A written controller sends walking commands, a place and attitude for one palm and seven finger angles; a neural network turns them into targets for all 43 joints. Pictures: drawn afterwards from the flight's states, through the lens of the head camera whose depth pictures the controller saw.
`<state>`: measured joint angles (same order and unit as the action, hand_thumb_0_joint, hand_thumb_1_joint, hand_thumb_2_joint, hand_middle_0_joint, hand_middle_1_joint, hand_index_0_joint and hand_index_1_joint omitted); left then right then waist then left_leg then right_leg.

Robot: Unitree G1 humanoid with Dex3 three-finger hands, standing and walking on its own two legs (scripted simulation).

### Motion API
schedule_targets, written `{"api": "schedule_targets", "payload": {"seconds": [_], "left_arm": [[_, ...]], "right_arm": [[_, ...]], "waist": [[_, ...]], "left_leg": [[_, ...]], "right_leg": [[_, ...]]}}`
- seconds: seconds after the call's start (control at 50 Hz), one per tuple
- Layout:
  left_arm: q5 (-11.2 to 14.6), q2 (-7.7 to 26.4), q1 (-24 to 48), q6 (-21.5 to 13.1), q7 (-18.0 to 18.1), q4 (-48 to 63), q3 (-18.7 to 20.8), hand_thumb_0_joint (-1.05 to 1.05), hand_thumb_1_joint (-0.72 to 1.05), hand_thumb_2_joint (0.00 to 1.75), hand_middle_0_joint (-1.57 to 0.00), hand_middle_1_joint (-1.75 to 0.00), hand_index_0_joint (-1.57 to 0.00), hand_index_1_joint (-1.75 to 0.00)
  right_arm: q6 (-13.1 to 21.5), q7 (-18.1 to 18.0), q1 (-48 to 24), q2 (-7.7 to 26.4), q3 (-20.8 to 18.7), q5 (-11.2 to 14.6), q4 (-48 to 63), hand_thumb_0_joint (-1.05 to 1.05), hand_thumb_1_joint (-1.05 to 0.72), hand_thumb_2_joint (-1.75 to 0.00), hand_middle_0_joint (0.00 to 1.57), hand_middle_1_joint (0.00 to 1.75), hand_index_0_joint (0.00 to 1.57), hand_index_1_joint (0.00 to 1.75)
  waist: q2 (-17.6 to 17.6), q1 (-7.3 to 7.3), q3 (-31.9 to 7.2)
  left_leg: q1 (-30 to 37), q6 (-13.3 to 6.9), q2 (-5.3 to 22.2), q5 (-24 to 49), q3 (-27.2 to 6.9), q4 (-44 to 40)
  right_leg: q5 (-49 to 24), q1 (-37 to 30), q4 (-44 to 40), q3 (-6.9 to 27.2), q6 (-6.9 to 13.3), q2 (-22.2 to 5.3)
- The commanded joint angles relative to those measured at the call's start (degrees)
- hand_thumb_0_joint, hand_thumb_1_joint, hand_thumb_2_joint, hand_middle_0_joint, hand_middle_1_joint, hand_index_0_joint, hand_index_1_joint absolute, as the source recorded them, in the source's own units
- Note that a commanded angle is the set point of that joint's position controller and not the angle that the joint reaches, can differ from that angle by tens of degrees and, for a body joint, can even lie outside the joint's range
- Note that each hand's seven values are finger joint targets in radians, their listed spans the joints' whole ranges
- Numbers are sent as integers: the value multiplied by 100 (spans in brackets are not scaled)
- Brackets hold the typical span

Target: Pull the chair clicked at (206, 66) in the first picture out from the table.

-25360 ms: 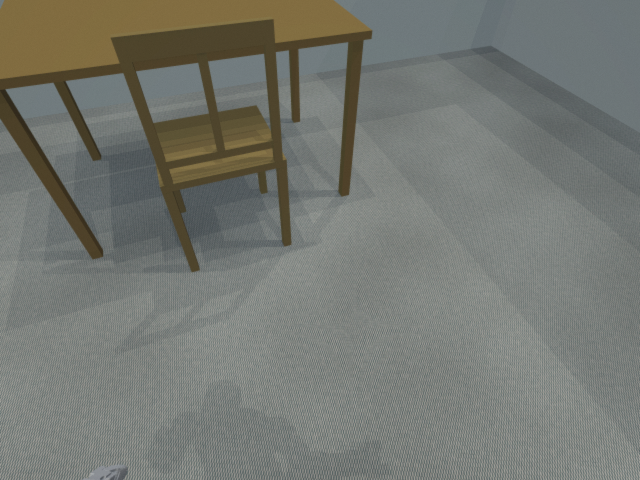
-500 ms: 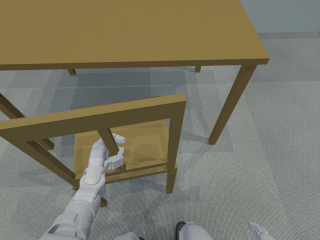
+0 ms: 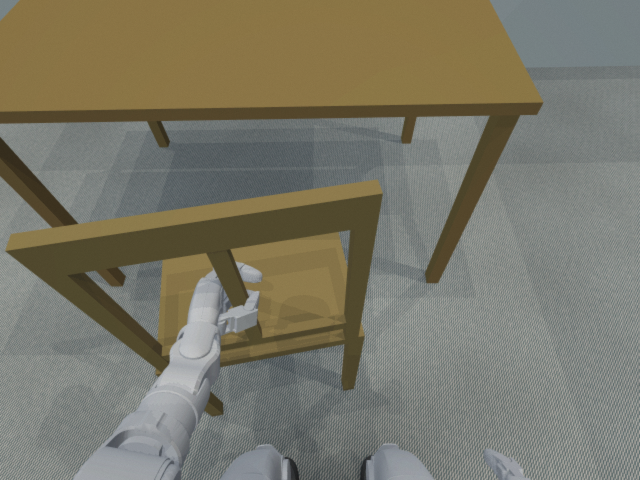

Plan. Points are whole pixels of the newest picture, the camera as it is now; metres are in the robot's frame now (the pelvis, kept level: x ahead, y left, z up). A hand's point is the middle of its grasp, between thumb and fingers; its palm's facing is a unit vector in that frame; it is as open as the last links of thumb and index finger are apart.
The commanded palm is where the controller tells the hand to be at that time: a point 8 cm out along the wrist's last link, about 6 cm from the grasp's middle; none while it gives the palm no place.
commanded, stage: step backward, pulling the chair out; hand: left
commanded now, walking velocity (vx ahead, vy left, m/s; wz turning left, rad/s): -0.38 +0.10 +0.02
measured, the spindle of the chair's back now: (239, 298) +0.37 +0.14 -0.07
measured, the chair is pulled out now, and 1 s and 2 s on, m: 0.18 0.31 0.61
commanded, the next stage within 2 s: stop walking, hand still on the chair in 1.66 s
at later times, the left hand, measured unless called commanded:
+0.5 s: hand (243, 336) +0.30 +0.12 -0.05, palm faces -0.02 -0.99 -0.17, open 5.5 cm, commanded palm +0.28 +0.17 -0.05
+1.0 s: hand (231, 403) +0.21 +0.13 -0.05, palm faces +0.00 -0.98 -0.18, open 5.5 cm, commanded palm +0.18 +0.17 -0.05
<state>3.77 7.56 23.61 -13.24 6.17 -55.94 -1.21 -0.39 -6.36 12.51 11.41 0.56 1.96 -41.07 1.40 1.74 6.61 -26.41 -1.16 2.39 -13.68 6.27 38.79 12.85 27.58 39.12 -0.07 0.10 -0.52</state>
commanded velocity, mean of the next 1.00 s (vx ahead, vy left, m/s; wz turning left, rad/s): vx -0.38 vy -0.02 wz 0.04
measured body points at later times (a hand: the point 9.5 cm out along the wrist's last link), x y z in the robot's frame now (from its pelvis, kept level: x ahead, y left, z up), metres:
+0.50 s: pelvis -0.04 +0.00 +0.01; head +0.03 +0.00 +0.45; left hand +0.30 +0.17 -0.04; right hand +0.07 -0.24 -0.12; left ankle +0.01 +0.14 -0.72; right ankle +0.02 -0.11 -0.72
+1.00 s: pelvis -0.14 +0.00 +0.01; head -0.06 -0.01 +0.45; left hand +0.21 +0.18 -0.04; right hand -0.04 -0.24 -0.12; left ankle -0.03 +0.14 -0.71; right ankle -0.12 -0.12 -0.72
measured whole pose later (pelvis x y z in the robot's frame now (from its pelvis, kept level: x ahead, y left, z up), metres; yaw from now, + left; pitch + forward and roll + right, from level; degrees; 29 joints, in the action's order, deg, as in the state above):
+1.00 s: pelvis -0.14 +0.00 +0.01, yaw -4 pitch +1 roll -3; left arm 3.7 10.7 21.5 -12.5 5.3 -52.5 3.6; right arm -0.6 -4.5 8.6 10.8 0.2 0.8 -41.1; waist 3.7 2.7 9.9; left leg -26.5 2.3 7.3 -10.7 -0.1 34.8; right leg 13.5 18.1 31.1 -2.1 0.6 2.8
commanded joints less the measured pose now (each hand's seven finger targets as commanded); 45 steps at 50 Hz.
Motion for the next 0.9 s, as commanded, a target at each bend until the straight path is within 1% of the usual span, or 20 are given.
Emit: {"api": "schedule_targets", "payload": {"seconds": [0.0, 0.06, 0.12, 0.16, 0.2, 0.26, 0.3, 0.34, 0.36, 0.42, 0.48, 0.54, 0.6, 0.62, 0.64, 0.68, 0.74, 0.78, 0.86, 0.88], "left_arm": [[-254, 956, 1371, -404, 86, 1101, 112, 0, 90, 90, -50, -145, -50, -145], [-302, 1046, 1157, -253, 111, 999, 204, 0, 90, 90, -50, -145, -50, -145], [-294, 979, 1166, -107, 90, 1170, 172, 0, 90, 90, -50, -145, -50, -145], [-268, 827, 1123, -62, 75, 1344, 39, 0, 90, 90, -50, -145, -50, -145], [-261, 663, 1130, -85, 33, 1554, -94, 0, 90, 90, -50, -145, -50, -145], [-289, 414, 1446, -134, -35, 1918, -251, 0, 90, 90, -50, -145, -50, -145], [-308, 364, 1382, -141, -49, 1799, -236, 0, 90, 90, -50, -145, -50, -145], [-377, 437, 1492, -189, -51, 1689, -196, 0, 90, 90, -50, -145, -50, -145], [-409, 510, 1488, -257, -48, 1719, -174, 0, 90, 90, -50, -145, -50, -145], [-358, 969, 1111, -280, -17, 1462, 174, 0, 90, 90, -50, -145, -50, -145], [-325, 1122, 864, -267, 7, 1397, 274, 0, 90, 90, -50, -145, -50, -145], [-334, 1034, 605, -70, 22, 1367, 283, 0, 90, 90, -50, -145, -50, -145], [-290, 851, 663, -12, -4, 1638, 133, 0, 90, 90, -50, -145, -50, -145], [-273, 887, 652, -6, 10, 1723, 129, 0, 90, 90, -50, -145, -50, -145], [-261, 687, 829, -73, -19, 1976, -74, 0, 90, 90, -50, -145, -50, -145], [-290, 484, 1092, -98, -47, 2117, -185, 0, 90, 90, -50, -145, -50, -145], [-302, 505, 1311, -129, -46, 1876, -127, 0, 90, 90, -50, -145, -50, -145], [-410, 486, 1392, -223, -71, 1747, -161, 0, 90, 90, -50, -145, -50, -145], [-495, 721, 1326, -326, -126, 1494, 16, 0, 90, 90, -50, -145, -50, -145], [-496, 818, 1195, -348, -120, 1540, 96, 0, 90, 90, -50, -145, -50, -145]], "right_arm": [[218, -68, 217, 904, -395, -9, 525, 0, -90, -90, 20, 30, 20, 30], [198, -23, 95, 878, -334, -24, 492, 0, -90, -90, 20, 30, 20, 30], [156, -30, 42, 938, -286, -11, 490, 0, -90, -90, 20, 30, 20, 30], [122, -79, 80, 962, -273, -21, 513, 0, -90, -90, 20, 30, 20, 30], [61, -104, 55, 1047, -370, -23, 677, 0, -90, -90, 20, 30, 20, 30], [-36, -78, -244, 920, -301, -119, 901, 0, -90, -90, 20, 30, 20, 30], [-8, -16, -47, 916, -351, -144, 780, 0, -90, -90, 20, 30, 20, 30], [49, 15, 49, 968, -401, -176, 659, 0, -90, -90, 20, 30, 20, 30], [60, 28, 163, 960, -409, -163, 628, 0, -90, -90, 20, 30, 20, 30], [1, -48, 162, 984, -471, -98, 629, 0, -90, -90, 20, 30, 20, 30], [-31, -85, -56, 854, -397, -87, 705, 0, -90, -90, 20, 30, 20, 30], [-11, -78, -140, 829, -263, -90, 688, 0, -90, -90, 20, 30, 20, 30], [21, -113, -108, 885, -203, -106, 661, 0, -90, -90, 20, 30, 20, 30], [4, -154, -156, 1038, -267, -110, 710, 0, -90, -90, 20, 30, 20, 30], [-45, -122, -302, 1067, -261, -136, 852, 0, -90, -90, 20, 30, 20, 30], [-66, -57, -440, 915, -237, -187, 964, 0, -90, -90, 20, 30, 20, 30], [47, 3, -62, 916, -323, -221, 647, 0, -90, -90, 20, 30, 20, 30], [168, 79, 142, 974, -384, -233, 462, 0, -90, -90, 20, 30, 20, 30], [207, 138, 78, 995, -392, -265, 325, 0, -90, -90, 20, 30, 20, 30], [178, 142, 167, 1013, -403, -242, 353, 0, -90, -90, 20, 30, 20, 30]], "waist": [[-979, 61, -2337], [-1072, -1, -2383], [-946, 79, -2459], [-767, 126, -2379], [-115, 26, -2388], [1238, -54, -2221], [848, -52, -2135], [544, 17, -2182], [575, 95, -2422], [-143, 148, -2866], [-762, 47, -2666], [-1048, 3, -2464], [-920, 99, -2312], [-389, 73, -2125], [635, 27, -2087], [1386, -68, -1896], [687, 26, -2032], [927, 103, -2287], [1248, 80, -2281], [1120, 123, -2511]], "left_leg": [[736, 214, 166, -1045, -604, 6], [546, 297, -79, -1328, -819, 714], [685, 285, -7, -987, -943, 77], [984, 197, 185, -52, -873, -1147], [1122, -35, 762, 1011, -1074, -1439], [691, -369, 1440, 1453, -1447, -1778], [1164, -424, 1519, 2574, -1400, -1283], [1522, -273, 1428, 3161, -1280, -918], [1815, -165, 1306, 3520, -1098, -695], [1386, 222, 855, 2403, -720, -432], [819, 376, 118, -994, -591, 405], [585, 316, 10, -1316, -943, 484], [1043, 196, 202, -261, -854, -1071], [1078, 18, 571, 401, -1194, -1610], [760, -227, 1080, 480, -1572, -1934], [132, -606, 1713, 44, -2176, -2313], [1540, -679, 1745, 2898, -2016, -1313], [2437, -562, 1663, 3984, -1864, -992], [2351, -393, 1492, 3909, -1553, -832], [2397, -304, 1334, 3989, -1395, -702]], "right_leg": [[-63, -832, -1704, 1783, 561, -1577], [-1334, -1281, -1880, 1868, 818, -2042], [-2220, -1663, -1519, 1325, 676, -1894], [-1956, -1627, -1199, 799, 287, -1369], [-1381, -1546, -871, 351, -58, -670], [23, -1346, 524, -6, -44, -304], [104, -1104, 255, 17, 23, -297], [-801, -1207, -287, 80, 53, -347], [-2029, -1378, -555, 184, 66, -465], [-3706, -2122, -664, 663, 252, -940], [-3111, -1792, -1537, 1368, 604, -1759], [-2291, -1727, -1681, 1132, 671, -1819], [-1559, -1601, -1431, 557, 240, -1216], [-955, -1399, -1222, 268, 15, -770], [-84, -1433, -499, 56, -85, -388], [948, -1417, 778, -21, 6, -104], [901, -891, 97, 75, 15, -126], [557, -789, -525, 22, 18, -101], [-111, -1057, -1001, 19, 42, -154], [-1027, -1355, -1168, 17, 34, -178]]}}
